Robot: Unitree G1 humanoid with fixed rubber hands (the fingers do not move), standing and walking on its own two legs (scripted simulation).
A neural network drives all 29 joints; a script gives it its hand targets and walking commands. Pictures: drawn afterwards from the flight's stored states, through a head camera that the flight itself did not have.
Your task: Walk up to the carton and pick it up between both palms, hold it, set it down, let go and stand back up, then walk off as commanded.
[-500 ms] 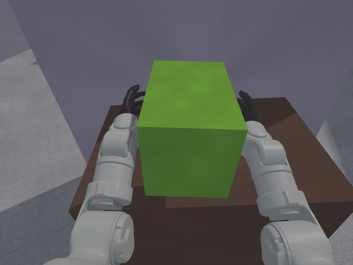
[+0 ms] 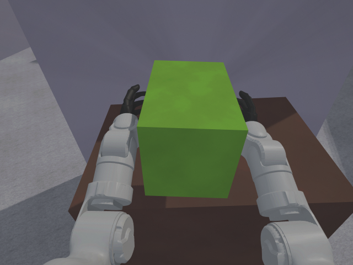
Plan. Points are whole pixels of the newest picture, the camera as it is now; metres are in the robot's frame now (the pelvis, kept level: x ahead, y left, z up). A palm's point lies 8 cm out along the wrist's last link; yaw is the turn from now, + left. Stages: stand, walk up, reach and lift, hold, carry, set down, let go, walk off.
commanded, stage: hold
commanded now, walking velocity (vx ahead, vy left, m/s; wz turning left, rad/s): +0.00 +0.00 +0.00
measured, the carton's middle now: (187, 123) +0.40 +0.01 +0.17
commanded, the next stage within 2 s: none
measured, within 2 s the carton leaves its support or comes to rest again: neither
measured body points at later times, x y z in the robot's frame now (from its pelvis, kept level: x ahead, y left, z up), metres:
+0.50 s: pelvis +0.00 +0.00 +0.00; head -0.03 -0.01 +0.45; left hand +0.41 +0.14 +0.19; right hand +0.40 -0.13 +0.17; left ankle +0.03 +0.14 -0.74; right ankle +0.08 -0.14 -0.74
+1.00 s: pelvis +0.00 +0.00 +0.00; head -0.03 +0.00 +0.45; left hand +0.41 +0.14 +0.19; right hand +0.40 -0.12 +0.17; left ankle +0.03 +0.14 -0.74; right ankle +0.08 -0.14 -0.74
